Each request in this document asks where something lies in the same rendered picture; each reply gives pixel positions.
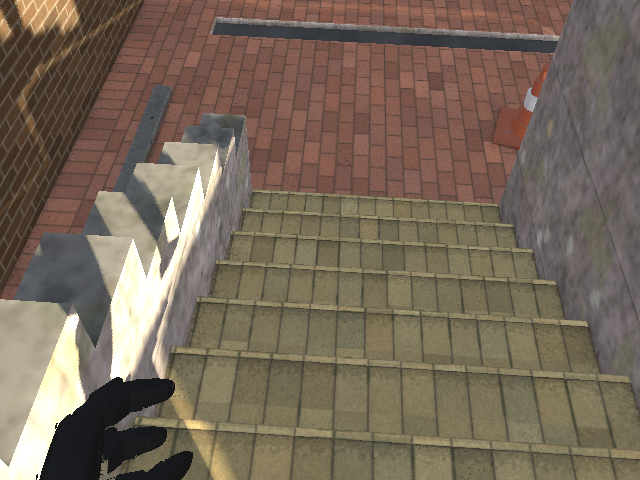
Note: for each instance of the left robot hand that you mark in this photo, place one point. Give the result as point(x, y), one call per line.
point(81, 448)

